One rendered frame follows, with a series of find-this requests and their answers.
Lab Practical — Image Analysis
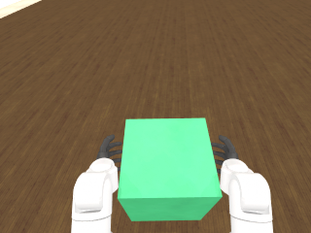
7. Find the carton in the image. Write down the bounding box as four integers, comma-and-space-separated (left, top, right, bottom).
118, 117, 223, 221

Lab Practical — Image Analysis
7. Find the left robot forearm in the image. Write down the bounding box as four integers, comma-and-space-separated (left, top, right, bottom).
71, 157, 119, 233

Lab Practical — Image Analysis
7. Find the robot right hand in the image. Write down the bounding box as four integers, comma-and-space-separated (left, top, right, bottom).
211, 135, 239, 174

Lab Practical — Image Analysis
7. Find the right robot forearm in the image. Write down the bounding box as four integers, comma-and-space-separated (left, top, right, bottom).
220, 158, 273, 233

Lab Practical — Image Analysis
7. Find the robot left hand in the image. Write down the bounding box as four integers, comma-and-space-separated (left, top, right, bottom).
96, 134, 122, 171

